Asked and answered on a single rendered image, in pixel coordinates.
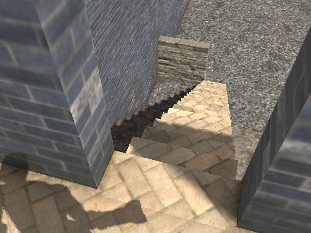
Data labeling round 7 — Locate stairs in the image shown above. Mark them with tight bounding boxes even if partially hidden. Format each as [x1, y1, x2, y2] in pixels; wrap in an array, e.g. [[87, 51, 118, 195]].
[[126, 81, 238, 180]]

